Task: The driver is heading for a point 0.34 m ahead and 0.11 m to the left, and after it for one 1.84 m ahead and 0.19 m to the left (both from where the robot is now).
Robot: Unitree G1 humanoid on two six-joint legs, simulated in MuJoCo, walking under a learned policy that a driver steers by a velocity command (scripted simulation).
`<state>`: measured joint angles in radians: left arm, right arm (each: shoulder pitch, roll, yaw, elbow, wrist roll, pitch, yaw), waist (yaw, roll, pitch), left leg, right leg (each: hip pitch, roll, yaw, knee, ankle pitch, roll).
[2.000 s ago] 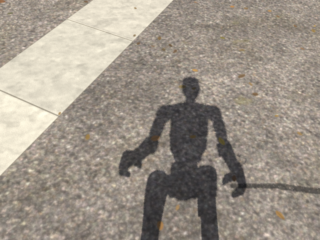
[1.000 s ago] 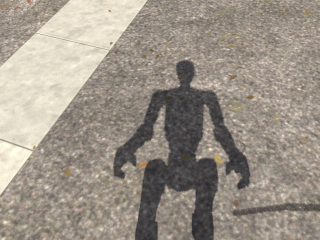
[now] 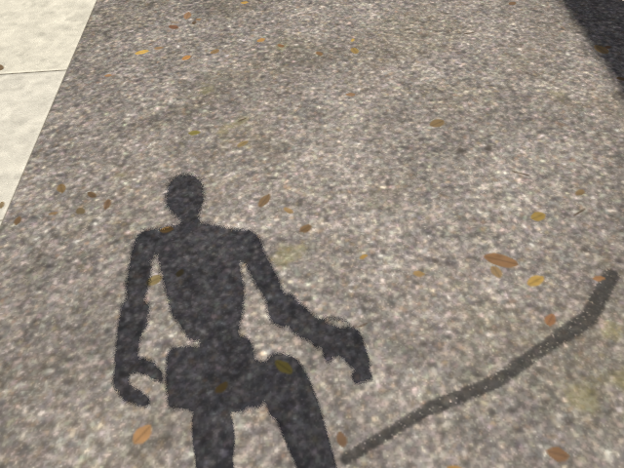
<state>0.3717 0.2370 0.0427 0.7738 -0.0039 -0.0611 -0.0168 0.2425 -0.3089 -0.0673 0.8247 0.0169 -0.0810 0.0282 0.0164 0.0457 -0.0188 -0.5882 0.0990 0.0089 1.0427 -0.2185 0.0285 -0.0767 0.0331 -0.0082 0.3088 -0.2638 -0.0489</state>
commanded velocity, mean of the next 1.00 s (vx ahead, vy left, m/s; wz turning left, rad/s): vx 0.48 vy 0.00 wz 0.19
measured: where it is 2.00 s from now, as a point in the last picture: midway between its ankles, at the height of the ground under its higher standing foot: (266, 263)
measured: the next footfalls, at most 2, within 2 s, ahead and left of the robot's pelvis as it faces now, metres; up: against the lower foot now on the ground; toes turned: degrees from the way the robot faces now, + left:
left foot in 0.30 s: +0.34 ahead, +0.13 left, +0.00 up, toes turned +7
right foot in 0.82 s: +0.67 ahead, -0.02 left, +0.00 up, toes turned +13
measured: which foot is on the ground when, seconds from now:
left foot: up 0.00-0.28, down 0.30-0.82, up 0.84-1.00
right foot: down 0.00-0.32, up 0.34-0.80, down 0.82-1.00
